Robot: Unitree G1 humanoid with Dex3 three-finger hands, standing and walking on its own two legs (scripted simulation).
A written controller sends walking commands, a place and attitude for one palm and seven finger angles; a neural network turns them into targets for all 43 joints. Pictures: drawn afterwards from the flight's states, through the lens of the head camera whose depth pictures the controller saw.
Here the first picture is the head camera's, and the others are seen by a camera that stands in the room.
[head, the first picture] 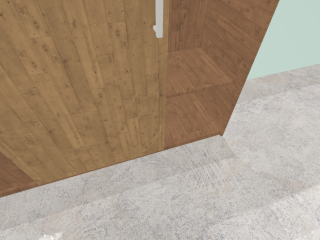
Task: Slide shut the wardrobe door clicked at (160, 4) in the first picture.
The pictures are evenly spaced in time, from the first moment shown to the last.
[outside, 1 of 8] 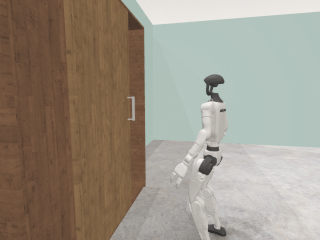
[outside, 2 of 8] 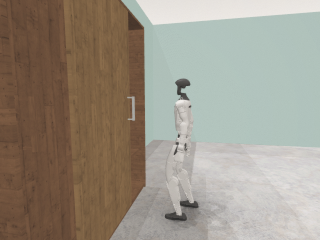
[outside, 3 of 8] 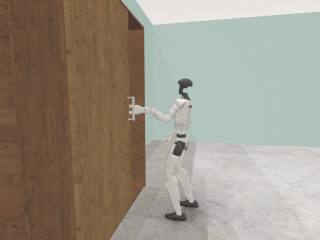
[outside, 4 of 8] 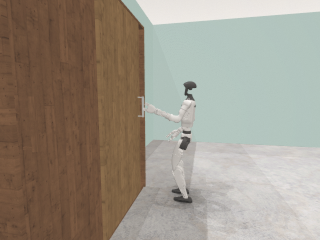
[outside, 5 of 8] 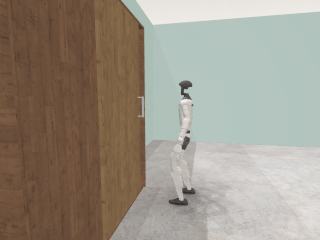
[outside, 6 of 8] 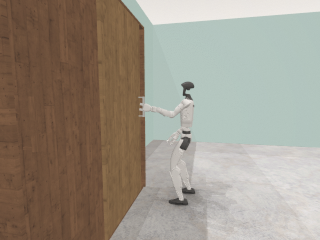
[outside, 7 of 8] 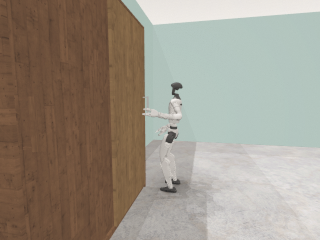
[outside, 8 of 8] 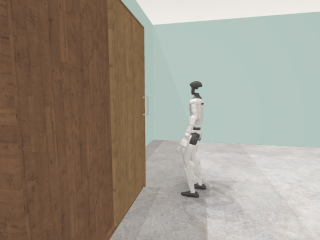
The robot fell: no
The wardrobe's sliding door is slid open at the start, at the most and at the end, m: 0.48 0.48 0.00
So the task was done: yes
